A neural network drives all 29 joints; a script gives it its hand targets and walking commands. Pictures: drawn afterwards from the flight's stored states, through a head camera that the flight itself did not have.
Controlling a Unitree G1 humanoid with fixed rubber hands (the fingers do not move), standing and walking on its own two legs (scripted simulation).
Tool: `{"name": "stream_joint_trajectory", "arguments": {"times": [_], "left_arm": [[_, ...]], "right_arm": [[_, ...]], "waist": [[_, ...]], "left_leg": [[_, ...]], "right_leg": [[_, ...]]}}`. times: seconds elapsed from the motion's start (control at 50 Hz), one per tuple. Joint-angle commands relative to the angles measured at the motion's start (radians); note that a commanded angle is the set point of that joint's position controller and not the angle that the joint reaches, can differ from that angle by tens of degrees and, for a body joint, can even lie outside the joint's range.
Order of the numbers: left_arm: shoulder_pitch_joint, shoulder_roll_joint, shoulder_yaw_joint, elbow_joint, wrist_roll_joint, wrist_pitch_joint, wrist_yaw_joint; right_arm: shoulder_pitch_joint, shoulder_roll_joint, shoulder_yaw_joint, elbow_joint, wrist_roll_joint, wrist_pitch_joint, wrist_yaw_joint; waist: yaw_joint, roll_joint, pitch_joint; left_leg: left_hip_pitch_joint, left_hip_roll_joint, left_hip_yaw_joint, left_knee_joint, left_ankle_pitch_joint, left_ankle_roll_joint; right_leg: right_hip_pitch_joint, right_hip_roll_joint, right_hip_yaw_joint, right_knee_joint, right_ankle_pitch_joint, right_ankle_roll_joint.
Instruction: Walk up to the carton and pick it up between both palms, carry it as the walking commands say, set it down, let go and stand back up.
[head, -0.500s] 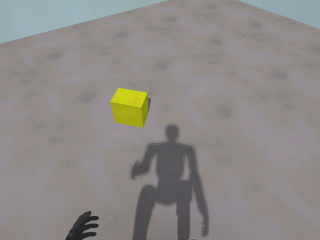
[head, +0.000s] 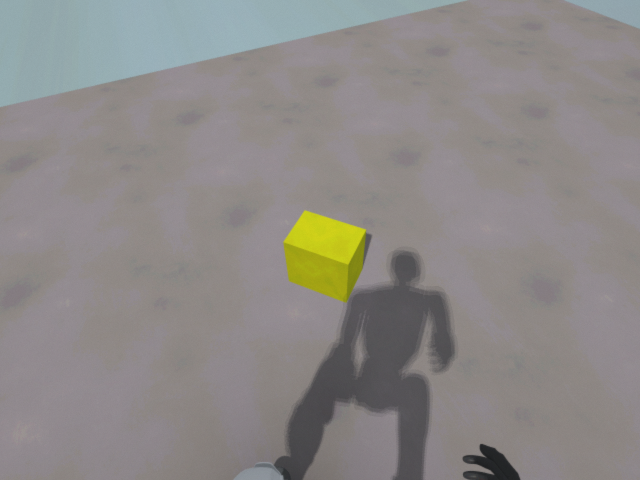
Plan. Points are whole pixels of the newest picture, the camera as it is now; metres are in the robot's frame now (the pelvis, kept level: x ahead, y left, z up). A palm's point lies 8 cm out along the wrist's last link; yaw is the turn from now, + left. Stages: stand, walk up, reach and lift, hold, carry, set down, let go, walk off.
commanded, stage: walk up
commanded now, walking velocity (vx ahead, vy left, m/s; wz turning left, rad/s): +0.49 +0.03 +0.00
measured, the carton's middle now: (325, 256) +0.95 +0.13 -0.66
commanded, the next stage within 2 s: none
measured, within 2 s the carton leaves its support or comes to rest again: neither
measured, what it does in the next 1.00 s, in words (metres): walks ahead: left foot, then right foot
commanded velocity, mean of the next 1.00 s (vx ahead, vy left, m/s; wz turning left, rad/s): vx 0.42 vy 0.05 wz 0.00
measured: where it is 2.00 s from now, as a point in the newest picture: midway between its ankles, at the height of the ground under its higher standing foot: (328, 375)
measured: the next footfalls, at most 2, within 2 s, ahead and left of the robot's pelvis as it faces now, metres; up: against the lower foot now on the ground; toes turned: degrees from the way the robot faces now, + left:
left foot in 0.06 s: +0.18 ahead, +0.15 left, +0.00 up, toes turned +9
right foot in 0.56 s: +0.44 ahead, -0.12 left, +0.00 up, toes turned -10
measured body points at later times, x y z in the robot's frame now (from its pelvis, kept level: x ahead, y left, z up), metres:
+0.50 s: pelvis +0.24 +0.02 +0.00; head +0.27 +0.02 +0.45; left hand +0.42 +0.23 -0.13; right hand +0.13 -0.21 -0.14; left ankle +0.14 +0.15 -0.74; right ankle +0.39 -0.13 -0.71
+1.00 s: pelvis +0.43 +0.02 +0.00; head +0.45 -0.01 +0.45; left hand +0.37 +0.27 -0.13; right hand +0.54 -0.21 -0.15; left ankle +0.51 +0.18 -0.71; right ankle +0.40 -0.11 -0.74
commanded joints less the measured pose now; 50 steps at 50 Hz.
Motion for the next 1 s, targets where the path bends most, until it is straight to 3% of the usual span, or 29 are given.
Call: {"name": "stream_joint_trajectory", "arguments": {"times": [0.0, 0.02, 0.04, 0.06, 0.08, 0.1, 0.12, 0.14, 0.16, 0.2, 0.3, 0.38, 0.44, 0.48, 0.5, 0.54, 0.56, 0.58, 0.6, 0.64, 0.66, 0.7, 0.74, 0.8, 0.92, 0.96, 0.98], "left_arm": [[-0.02, 0.153, 0.026, -0.02, -0.008, 0.005, 0.002], [-0.018, 0.152, 0.023, -0.019, -0.011, 0.007, 0.002], [-0.001, 0.118, 0.012, -0.023, -0.007, 0.006, -0.002], [-0.006, 0.044, -0.007, -0.077, -0.016, -0.001, -0.004], [-0.062, 0.099, 0.005, -0.085, -0.013, -0.001, 0.0], [-0.109, 0.108, 0.007, -0.07, -0.016, 0.001, 0.003], [-0.122, 0.094, 0.005, -0.05, -0.013, 0.0, 0.0], [-0.103, 0.091, 0.007, -0.034, -0.015, 0.005, -0.007], [-0.08, 0.083, 0.006, -0.026, -0.012, 0.019, -0.016], [-0.109, 0.081, 0.007, -0.037, 0.0, 0.049, -0.03], [-0.322, 0.072, 0.001, -0.115, 0.01, 0.076, -0.053], [-0.461, 0.06, -0.012, -0.172, -0.007, 0.067, -0.062], [-0.487, 0.07, -0.01, -0.207, -0.016, 0.051, -0.06], [-0.481, 0.086, -0.001, -0.212, -0.005, 0.039, -0.048], [-0.454, 0.092, 0.003, -0.208, 0.001, 0.029, -0.042], [-0.237, 0.143, 0.023, -0.137, 0.005, 0.007, -0.023], [-0.078, 0.234, 0.043, -0.11, 0.017, 0.001, -0.01], [0.047, 0.363, 0.074, -0.095, -0.006, 0.006, -0.006], [-0.007, 0.354, 0.075, -0.082, -0.02, 0.015, 0.004], [-0.168, 0.216, 0.029, -0.092, -0.008, 0.003, 0.007], [-0.203, 0.163, 0.016, -0.089, -0.009, 0.002, 0.005], [-0.22, 0.119, -0.003, -0.087, -0.005, -0.002, -0.003], [-0.179, 0.133, -0.003, -0.073, -0.001, -0.01, -0.003], [-0.115, 0.157, 0.006, -0.06, 0.003, -0.008, 0.005], [-0.079, 0.182, 0.024, -0.071, 0.006, 0.01, 0.007], [-0.075, 0.192, 0.034, -0.069, 0.007, 0.019, 0.006], [-0.085, 0.188, 0.034, -0.068, 0.006, 0.021, 0.0]], "right_arm": [[0.031, -0.055, -0.012, -0.038, -0.013, -0.035, -0.02], [0.162, -0.094, -0.029, 0.013, -0.016, -0.046, -0.036], [0.328, -0.154, -0.05, 0.067, -0.02, -0.059, -0.052], [0.46, -0.269, -0.071, 0.076, -0.031, -0.064, -0.065], [0.479, -0.31, -0.076, 0.086, -0.009, -0.056, -0.067], [0.39, -0.251, -0.061, 0.071, -0.005, -0.06, -0.069], [0.336, -0.195, -0.045, 0.06, -0.002, -0.071, -0.07], [0.281, -0.15, -0.03, 0.052, 0.005, -0.081, -0.069], [0.239, -0.107, -0.017, 0.047, 0.009, -0.088, -0.066], [0.246, -0.084, -0.011, 0.057, 0.01, -0.098, -0.064], [0.369, -0.092, -0.008, 0.1, 0.009, -0.098, -0.075], [0.421, -0.096, -0.009, 0.117, 0.006, -0.097, -0.082], [0.438, -0.094, -0.022, 0.128, 0.008, -0.085, -0.082], [0.44, -0.108, -0.024, 0.135, 0.011, -0.077, -0.084], [0.441, -0.118, -0.025, 0.139, 0.012, -0.073, -0.087], [0.45, -0.119, -0.022, 0.149, 0.012, -0.065, -0.088], [0.464, -0.072, -0.008, 0.125, 0.009, -0.065, -0.091], [0.526, -0.042, -0.024, 0.116, 0.014, -0.06, -0.089], [0.488, -0.093, -0.056, 0.124, 0.01, -0.046, -0.088], [0.42, -0.036, -0.034, 0.124, 0.002, -0.044, -0.07], [0.412, -0.017, -0.031, 0.123, 0.003, -0.034, -0.064], [0.422, -0.003, -0.028, 0.121, 0.005, -0.007, -0.054], [0.382, -0.002, -0.02, 0.11, 0.001, 0.011, -0.048], [0.277, -0.024, -0.013, 0.078, -0.003, 0.025, -0.039], [0.098, -0.03, -0.002, 0.014, 0.0, 0.025, -0.024], [0.071, -0.04, -0.008, 0.0, 0.003, 0.017, -0.025], [0.076, -0.035, -0.007, -0.003, 0.01, 0.009, -0.028]], "waist": [[-0.078, -0.214, -0.001], [-0.128, -0.102, -0.063], [-0.181, 0.029, -0.166], [-0.233, 0.339, -0.26], [-0.243, 0.291, -0.273], [-0.214, 0.14, -0.188], [-0.179, 0.014, -0.13], [-0.129, 0.002, -0.095], [-0.094, 0.057, -0.064], [-0.081, 0.129, -0.033], [-0.123, 0.12, 0.042], [-0.162, 0.115, 0.087], [-0.157, 0.191, 0.068], [-0.151, 0.14, 0.073], [-0.134, 0.106, 0.061], [-0.044, -0.015, -0.074], [0.006, -0.179, -0.208], [0.025, -0.343, -0.324], [-0.023, -0.163, -0.261], [-0.092, -0.099, -0.096], [-0.115, -0.129, -0.063], [-0.142, -0.17, -0.061], [-0.142, -0.19, -0.062], [-0.122, -0.201, -0.049], [-0.077, -0.212, 0.012], [-0.062, -0.232, 0.024], [-0.059, -0.266, 0.014]], "left_leg": [[0.261, -0.034, 0.047, -0.065, -0.07, 0.012], [0.418, -0.059, 0.084, -0.113, -0.085, 0.019], [0.645, 0.005, -0.002, -0.099, -0.15, 0.047], [0.839, 0.307, -0.434, -0.23, -0.259, 0.157], [0.78, 0.36, -0.632, -0.371, -0.338, 0.218], [0.698, 0.374, -0.575, -0.34, -0.284, 0.216], [0.587, 0.361, -0.504, -0.309, -0.095, 0.19], [0.485, 0.3, -0.394, -0.312, 0.008, 0.155], [0.394, 0.255, -0.303, -0.333, 0.027, 0.133], [0.359, 0.203, -0.218, -0.362, 0.046, 0.125], [0.413, 0.199, -0.137, -0.412, 0.06, 0.141], [0.434, 0.189, -0.087, -0.436, 0.05, 0.137], [0.402, 0.125, -0.031, -0.44, -0.064, 0.148], [0.422, 0.153, -0.052, -0.391, 0.003, 0.153], [0.437, 0.156, -0.046, -0.326, 0.084, 0.147], [0.349, 0.09, 0.01, 0.001, 0.235, 0.108], [0.172, 0.042, 0.033, 0.297, -0.035, 0.064], [-0.045, -0.102, -0.041, 0.544, -0.515, 0.042], [-0.074, -0.053, -0.161, 0.67, -0.436, 0.038], [-0.034, 0.021, -0.156, 0.667, -0.267, 0.027], [0.0, 0.037, -0.142, 0.644, -0.212, 0.02], [0.045, 0.012, -0.11, 0.617, -0.179, 0.01], [0.026, 0.005, -0.087, 0.56, -0.148, -0.002], [-0.008, 0.012, -0.068, 0.427, -0.112, -0.015], [0.042, 0.012, -0.03, 0.151, -0.109, -0.019], [0.09, 0.0, -0.013, 0.077, -0.128, -0.015], [0.136, -0.012, -0.004, 0.026, -0.141, -0.012]], "right_leg": [[-0.151, -0.149, 0.043, 0.027, 0.231, -0.134], [-0.189, -0.113, 0.013, 0.202, 0.299, -0.122], [-0.325, -0.067, 0.022, 0.448, 0.198, -0.103], [-0.61, 0.047, 0.019, 0.804, -0.269, -0.064], [-0.712, 0.047, 0.146, 0.967, -0.255, -0.079], [-0.764, 0.009, 0.182, 1.043, -0.174, -0.089], [-0.732, -0.023, 0.193, 1.034, -0.079, -0.087], [-0.661, -0.055, 0.187, 0.98, -0.001, -0.076], [-0.605, -0.064, 0.177, 0.942, 0.038, -0.068], [-0.584, -0.052, 0.153, 0.904, 0.078, -0.057], [-0.683, -0.038, 0.106, 0.681, 0.184, -0.034], [-0.647, -0.016, 0.062, 0.437, 0.26, -0.027], [-0.484, 0.006, 0.021, 0.358, 0.22, -0.039], [-0.447, 0.018, 0.004, 0.341, 0.158, -0.049], [-0.407, 0.029, -0.004, 0.305, 0.131, -0.055], [-0.089, 0.064, -0.026, 0.207, 0.131, -0.08], [0.131, -0.154, 0.214, 0.191, 0.187, -0.124], [0.252, -0.455, 0.702, -0.005, 0.215, -0.226], [0.152, -0.454, 0.741, -0.019, 0.303, -0.2], [-0.084, -0.327, 0.432, 0.021, 0.408, -0.169], [-0.169, -0.266, 0.328, 0.002, 0.429, -0.151], [-0.232, -0.209, 0.198, 0.011, 0.563, -0.131], [-0.229, -0.193, 0.147, 0.021, 0.656, -0.131], [-0.214, -0.203, 0.131, -0.004, 0.627, -0.139], [-0.235, -0.22, 0.136, -0.068, 0.267, -0.159], [-0.235, -0.228, 0.14, -0.073, 0.182, -0.16], [-0.233, -0.204, 0.127, -0.068, 0.128, -0.157]]}}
